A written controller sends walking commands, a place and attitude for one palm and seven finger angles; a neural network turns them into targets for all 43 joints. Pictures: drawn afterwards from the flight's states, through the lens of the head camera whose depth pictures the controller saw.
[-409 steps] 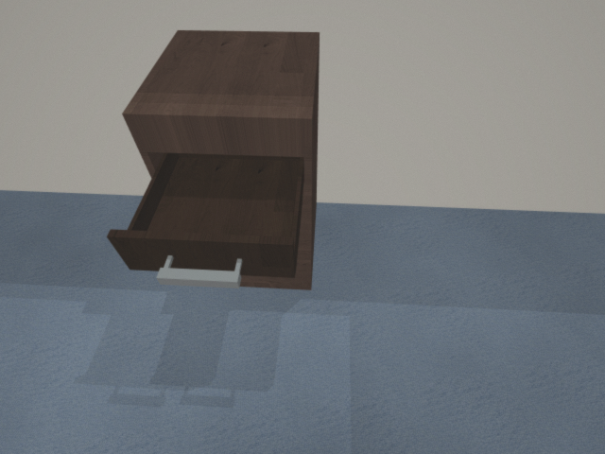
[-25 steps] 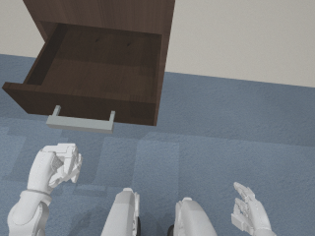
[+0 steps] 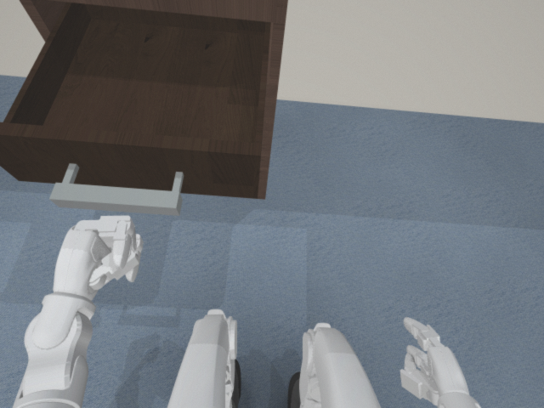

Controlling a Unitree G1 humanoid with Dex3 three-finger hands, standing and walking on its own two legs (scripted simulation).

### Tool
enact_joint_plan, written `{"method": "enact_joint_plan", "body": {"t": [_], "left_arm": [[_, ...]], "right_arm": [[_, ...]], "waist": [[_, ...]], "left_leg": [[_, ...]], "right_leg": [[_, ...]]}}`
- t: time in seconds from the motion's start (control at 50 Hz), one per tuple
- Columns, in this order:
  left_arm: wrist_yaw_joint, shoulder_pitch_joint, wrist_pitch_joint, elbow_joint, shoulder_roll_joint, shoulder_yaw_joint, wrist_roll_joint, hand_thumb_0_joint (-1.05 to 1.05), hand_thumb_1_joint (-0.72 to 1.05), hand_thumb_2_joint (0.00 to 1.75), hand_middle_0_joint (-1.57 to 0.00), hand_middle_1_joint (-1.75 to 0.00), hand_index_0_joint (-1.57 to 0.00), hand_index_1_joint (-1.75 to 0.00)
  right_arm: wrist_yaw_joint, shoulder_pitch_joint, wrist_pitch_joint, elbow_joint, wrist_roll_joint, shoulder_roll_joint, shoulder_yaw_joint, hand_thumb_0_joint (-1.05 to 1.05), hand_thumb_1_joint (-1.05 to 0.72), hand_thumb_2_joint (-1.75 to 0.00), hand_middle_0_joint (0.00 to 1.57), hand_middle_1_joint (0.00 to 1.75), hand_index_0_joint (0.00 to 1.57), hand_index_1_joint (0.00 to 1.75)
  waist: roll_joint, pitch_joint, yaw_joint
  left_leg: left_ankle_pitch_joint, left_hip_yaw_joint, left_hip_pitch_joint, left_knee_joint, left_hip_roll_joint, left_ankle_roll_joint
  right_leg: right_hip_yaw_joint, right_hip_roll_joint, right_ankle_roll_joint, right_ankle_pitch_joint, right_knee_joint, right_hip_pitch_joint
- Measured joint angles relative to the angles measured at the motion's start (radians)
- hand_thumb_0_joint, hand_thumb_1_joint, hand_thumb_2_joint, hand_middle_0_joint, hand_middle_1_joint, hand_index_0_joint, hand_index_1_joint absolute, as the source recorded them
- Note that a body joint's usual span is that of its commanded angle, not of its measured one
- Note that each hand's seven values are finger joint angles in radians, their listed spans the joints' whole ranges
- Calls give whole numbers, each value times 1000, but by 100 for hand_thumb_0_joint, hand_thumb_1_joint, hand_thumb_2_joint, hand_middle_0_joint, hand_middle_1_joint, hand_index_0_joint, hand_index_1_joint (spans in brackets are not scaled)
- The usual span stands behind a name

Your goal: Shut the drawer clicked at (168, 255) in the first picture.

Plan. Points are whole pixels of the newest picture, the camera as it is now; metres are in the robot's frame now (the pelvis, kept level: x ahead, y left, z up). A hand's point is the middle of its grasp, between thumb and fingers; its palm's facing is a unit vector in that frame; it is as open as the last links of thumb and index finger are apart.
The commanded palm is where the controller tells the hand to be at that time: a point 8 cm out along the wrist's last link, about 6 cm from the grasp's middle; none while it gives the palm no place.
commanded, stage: bring the fist close to the handle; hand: left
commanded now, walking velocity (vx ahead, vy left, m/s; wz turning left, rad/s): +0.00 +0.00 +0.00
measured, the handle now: (122, 186) +0.41 +0.24 +0.01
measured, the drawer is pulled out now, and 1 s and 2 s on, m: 0.27 0.23 0.10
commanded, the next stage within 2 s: push the drawer shut in 0.26 s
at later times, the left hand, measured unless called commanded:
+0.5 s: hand (138, 250) +0.32 +0.20 +0.01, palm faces -0.04 -1.00 -0.07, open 3.3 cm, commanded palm +0.32 +0.25 +0.01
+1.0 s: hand (143, 213) +0.37 +0.21 +0.01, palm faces -0.05 -1.00 -0.06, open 3.2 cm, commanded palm +0.38 +0.25 +0.01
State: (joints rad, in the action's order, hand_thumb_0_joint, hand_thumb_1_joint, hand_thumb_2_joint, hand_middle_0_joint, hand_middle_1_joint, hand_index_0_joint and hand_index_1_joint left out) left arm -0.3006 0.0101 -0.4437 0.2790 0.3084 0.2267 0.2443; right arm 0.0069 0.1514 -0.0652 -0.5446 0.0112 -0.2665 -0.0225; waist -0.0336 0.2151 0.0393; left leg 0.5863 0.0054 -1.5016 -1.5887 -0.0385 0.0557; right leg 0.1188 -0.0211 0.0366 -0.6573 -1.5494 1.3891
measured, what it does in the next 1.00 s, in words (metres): stands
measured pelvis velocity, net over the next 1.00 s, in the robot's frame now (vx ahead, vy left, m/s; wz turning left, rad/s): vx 0.00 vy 0.00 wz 0.00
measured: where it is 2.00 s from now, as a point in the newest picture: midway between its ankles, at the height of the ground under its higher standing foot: outside the picture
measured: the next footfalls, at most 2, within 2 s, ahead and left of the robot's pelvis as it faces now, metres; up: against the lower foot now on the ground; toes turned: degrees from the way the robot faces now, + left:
none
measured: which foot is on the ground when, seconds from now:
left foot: down 0.00-1.00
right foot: down 0.00-1.00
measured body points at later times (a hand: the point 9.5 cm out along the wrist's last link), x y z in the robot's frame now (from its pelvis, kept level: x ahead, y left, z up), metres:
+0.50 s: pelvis +0.00 -0.01 +0.00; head +0.14 +0.02 +0.43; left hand +0.31 +0.26 +0.01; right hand +0.19 -0.25 -0.10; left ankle +0.07 +0.09 -0.55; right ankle +0.04 -0.11 -0.55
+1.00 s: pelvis +0.00 +0.00 +0.00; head +0.14 +0.03 +0.43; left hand +0.37 +0.26 +0.01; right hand +0.15 -0.26 -0.11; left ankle +0.07 +0.09 -0.55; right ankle +0.04 -0.11 -0.55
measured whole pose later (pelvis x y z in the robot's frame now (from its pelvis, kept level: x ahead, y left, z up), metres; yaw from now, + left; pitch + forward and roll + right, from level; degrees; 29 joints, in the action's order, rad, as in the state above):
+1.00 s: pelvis +0.00 +0.00 +0.00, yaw +0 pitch +29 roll -5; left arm -0.31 -0.29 -0.43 0.55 0.36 0.26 0.21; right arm 0.03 0.18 -0.05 -0.59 0.01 -0.28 -0.04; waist -0.03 0.20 0.06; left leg 0.57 0.01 -1.52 -1.58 -0.04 0.05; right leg 0.12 -0.03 0.04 -0.64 -1.54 1.41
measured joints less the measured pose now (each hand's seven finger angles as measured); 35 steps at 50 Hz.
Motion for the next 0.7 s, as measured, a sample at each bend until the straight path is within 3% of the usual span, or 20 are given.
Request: {"method": "enact_joint_plan", "body": {"t": [0.42,0.7], "left_arm": [[-7,7,7,-7,1,-6,5,1,90,90,-140,-160,-140,-160],[-16,-150,22,115,31,17,-11,0,88,92,-140,-160,-140,-160]], "right_arm": [[8,-6,13,4,8,-4,3,1,-91,-89,20,30,20,30],[22,-1,11,-23,7,-12,-6,1,-91,-89,20,30,20,30]], "waist": [[-2,-1,-8],[0,-10,-5]], "left_leg": [[4,4,9,8,-2,-11],[-2,12,-14,1,0,-13]], "right_leg": [[2,-5,10,-6,3,-5],[10,-3,12,-2,-1,14]]}}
